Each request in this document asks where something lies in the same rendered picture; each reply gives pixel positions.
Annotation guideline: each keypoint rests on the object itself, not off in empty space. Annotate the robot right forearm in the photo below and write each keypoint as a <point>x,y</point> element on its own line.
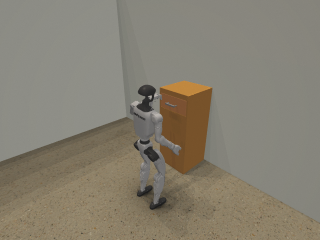
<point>167,143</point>

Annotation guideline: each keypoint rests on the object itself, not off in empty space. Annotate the left robot shin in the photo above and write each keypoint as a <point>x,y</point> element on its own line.
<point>143,178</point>

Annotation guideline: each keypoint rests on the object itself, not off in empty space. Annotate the robot right hand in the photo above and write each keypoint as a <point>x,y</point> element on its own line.
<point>176,151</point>

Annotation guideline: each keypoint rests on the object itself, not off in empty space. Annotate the cabinet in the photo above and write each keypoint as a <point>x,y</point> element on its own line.
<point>190,131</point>

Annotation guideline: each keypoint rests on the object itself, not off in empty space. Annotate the robot left hand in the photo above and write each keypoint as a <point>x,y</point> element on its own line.
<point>156,96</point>

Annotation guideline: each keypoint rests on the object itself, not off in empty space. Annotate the right robot upper arm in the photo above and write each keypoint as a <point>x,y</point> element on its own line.
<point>157,120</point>

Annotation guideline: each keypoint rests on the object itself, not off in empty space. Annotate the drawer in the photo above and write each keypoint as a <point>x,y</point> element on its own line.
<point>181,104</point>

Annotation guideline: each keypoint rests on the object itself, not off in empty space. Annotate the left robot upper arm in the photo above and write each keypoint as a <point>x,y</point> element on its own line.
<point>132,105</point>

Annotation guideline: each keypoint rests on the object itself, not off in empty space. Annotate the humanoid robot head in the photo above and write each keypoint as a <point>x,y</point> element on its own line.
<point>146,90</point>

